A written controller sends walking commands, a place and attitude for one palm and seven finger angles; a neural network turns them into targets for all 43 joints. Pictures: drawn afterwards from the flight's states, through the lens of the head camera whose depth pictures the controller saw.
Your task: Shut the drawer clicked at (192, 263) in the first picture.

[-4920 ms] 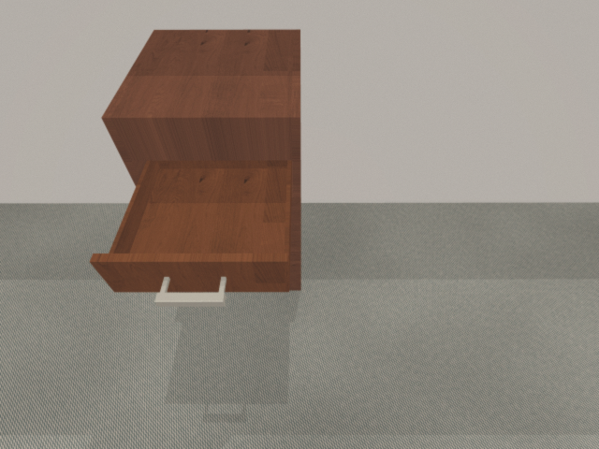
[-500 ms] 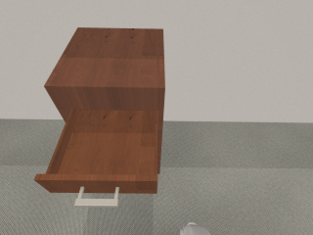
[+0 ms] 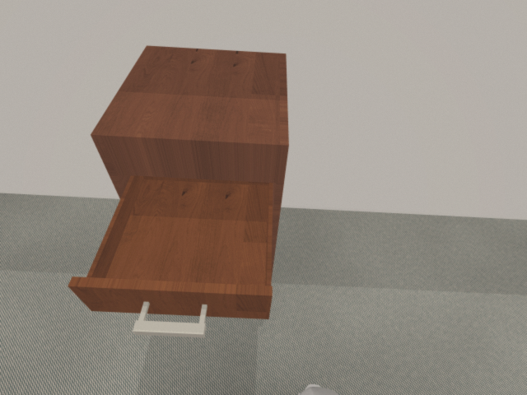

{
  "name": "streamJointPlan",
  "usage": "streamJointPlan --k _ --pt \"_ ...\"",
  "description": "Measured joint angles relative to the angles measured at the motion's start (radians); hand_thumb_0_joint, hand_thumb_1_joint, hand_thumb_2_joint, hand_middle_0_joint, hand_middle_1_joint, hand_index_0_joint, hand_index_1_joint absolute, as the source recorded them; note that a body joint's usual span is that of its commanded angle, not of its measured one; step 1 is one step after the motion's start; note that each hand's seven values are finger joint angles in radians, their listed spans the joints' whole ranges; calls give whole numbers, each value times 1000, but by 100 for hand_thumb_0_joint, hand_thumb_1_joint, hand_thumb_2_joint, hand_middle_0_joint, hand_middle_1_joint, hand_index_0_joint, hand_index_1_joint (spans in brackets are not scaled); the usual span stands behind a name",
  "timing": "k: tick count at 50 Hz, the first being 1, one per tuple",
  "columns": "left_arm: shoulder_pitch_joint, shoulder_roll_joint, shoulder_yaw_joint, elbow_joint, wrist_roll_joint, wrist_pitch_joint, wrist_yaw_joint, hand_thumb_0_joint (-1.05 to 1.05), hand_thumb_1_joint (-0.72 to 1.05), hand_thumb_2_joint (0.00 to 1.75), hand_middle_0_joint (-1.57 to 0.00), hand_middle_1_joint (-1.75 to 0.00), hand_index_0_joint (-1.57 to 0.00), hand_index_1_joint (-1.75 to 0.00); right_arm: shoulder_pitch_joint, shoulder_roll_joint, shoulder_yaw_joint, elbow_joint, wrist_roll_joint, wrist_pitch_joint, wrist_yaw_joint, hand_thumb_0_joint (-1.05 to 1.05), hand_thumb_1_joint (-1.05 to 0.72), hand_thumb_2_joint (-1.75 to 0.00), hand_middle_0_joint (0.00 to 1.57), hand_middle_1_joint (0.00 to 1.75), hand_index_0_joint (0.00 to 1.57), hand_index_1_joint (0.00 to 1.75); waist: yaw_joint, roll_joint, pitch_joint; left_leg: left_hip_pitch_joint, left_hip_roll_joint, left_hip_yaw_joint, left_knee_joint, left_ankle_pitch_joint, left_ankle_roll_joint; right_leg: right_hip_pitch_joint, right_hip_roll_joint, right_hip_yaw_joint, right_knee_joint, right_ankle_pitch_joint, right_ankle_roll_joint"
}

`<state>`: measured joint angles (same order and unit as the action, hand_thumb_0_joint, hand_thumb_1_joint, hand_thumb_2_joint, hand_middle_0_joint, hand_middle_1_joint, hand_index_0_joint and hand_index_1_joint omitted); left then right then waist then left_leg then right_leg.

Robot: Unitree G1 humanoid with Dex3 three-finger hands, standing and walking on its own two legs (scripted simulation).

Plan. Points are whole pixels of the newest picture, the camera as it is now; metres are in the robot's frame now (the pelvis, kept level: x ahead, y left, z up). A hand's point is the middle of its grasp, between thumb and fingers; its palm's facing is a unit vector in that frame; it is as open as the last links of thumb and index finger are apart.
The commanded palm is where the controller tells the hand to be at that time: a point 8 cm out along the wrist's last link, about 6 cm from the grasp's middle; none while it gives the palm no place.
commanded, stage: come to a stop and stand still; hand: left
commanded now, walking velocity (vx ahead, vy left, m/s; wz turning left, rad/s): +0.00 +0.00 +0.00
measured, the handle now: (172, 318) +0.28 +0.20 -0.17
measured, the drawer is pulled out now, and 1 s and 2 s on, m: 0.29 0.29 0.29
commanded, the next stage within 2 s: look again from close up in 1.24 s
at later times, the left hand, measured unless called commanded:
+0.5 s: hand out of the picture -0.08 +0.15 -0.16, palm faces +0.01 -0.99 -0.16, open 7.3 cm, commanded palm none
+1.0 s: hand out of the picture -0.04 +0.17 -0.16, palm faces -0.01 -0.98 -0.20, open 7.3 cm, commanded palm none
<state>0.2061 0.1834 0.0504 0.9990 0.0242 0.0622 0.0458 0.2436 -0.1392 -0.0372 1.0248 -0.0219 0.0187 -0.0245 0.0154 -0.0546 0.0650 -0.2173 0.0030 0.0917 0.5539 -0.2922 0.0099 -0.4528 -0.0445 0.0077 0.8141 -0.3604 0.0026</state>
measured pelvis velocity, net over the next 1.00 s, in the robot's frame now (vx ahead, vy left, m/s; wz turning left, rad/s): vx -0.02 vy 0.02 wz -0.04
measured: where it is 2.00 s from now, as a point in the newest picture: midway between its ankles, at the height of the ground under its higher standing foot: outside the picture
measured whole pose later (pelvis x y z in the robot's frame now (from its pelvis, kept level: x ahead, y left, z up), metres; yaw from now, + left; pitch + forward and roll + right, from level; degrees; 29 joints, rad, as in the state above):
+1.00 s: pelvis -0.02 +0.02 +0.01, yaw -2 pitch +0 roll +1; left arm 0.35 0.11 -0.02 1.12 0.01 -0.01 0.06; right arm 0.33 -0.11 0.01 1.15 -0.01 0.00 -0.03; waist 0.00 0.02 0.01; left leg -0.23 0.01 0.12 0.42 -0.20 0.03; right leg -0.13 -0.01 -0.01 0.43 -0.31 -0.01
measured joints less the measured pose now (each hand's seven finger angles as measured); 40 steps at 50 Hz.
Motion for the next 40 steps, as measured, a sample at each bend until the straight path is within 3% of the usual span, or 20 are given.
streamJointPlan --k 2,4,6,9,12,15,24,40 --pt "21 -3 0 4 3 5 -1 0 92 90 -20 -30 -20 -30 15 9 11 14 -4 12 3 0 -91 -90 20 30 19 30 7 9 -21 -3 -2 0 -27 22 6 -7 19 8 140 -10 6" --pt "49 -10 -3 7 3 0 -2 0 92 90 -20 -30 -20 -30 21 4 15 29 -8 26 3 1 -93 -90 20 30 20 30 15 26 -41 -17 -6 -2 -48 42 10 28 24 0 184 -24 12" --pt "82 -19 -11 13 2 -8 -1 0 91 90 -20 -30 -20 -30 20 -9 14 35 -10 31 1 1 -94 -90 20 30 20 30 21 44 -52 -38 -10 2 -57 56 13 101 16 -19 97 -57 13" --pt "132 -25 -25 34 1 -28 5 0 91 90 -20 -30 -20 -30 11 -26 10 27 -3 23 -1 2 -95 -90 20 30 20 30 23 54 -49 -81 -14 24 -21 51 9 249 5 -31 -212 -34 5" --pt "157 -58 -51 83 -1 -34 8 0 91 90 -20 -30 -20 -30 5 -48 4 25 10 18 -1 2 -94 -90 20 30 20 30 -4 120 -25 -79 19 -1 -17 49 -2 282 45 -52 -277 -13 -30" --pt "187 -69 -66 106 -5 -48 7 0 91 90 -20 -30 -20 -30 13 -43 12 40 12 19 3 1 -94 -90 20 30 20 30 -15 118 -21 -53 24 -5 -54 66 -12 303 53 -54 -310 23 -39" --pt "165 -84 -79 120 -10 -52 0 0 91 90 -20 -30 -20 -30 53 -6 36 100 13 13 5 0 -92 -90 20 30 20 30 -13 68 -33 -19 35 3 -119 127 -6 332 66 -46 -370 69 -37" --pt "129 -72 -64 107 -8 -65 5 0 91 90 -20 -30 -20 -30 122 28 43 126 8 -3 3 0 -91 -90 20 30 20 30 -28 68 -49 -43 14 18 -141 129 13 299 45 -32 -380 70 -18"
